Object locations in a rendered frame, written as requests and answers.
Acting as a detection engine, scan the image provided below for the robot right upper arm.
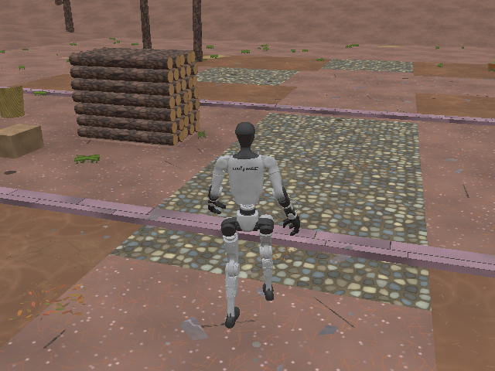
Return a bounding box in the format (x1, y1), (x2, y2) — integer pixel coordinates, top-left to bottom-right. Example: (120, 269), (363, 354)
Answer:
(261, 155), (285, 199)

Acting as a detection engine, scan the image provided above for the robot left forearm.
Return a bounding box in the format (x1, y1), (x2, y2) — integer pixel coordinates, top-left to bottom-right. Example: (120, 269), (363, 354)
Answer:
(208, 185), (219, 206)

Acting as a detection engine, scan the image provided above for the left robot foot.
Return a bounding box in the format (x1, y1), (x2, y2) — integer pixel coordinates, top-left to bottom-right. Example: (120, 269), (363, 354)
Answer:
(225, 307), (240, 328)

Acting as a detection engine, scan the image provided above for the robot right forearm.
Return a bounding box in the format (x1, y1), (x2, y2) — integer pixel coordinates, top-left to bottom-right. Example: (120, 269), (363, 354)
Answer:
(278, 186), (297, 220)

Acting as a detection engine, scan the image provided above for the robot right hand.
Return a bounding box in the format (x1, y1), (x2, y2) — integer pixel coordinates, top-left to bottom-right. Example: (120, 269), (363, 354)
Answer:
(283, 215), (300, 236)

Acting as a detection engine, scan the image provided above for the robot left upper arm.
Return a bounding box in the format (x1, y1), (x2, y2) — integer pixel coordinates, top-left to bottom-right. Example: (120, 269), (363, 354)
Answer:
(210, 155), (230, 196)

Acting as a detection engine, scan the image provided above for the robot left hand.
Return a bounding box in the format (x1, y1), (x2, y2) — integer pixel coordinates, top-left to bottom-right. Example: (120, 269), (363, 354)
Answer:
(208, 201), (226, 214)

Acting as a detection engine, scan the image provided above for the right robot shin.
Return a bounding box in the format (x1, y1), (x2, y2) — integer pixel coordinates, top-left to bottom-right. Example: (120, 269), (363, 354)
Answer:
(261, 246), (273, 291)

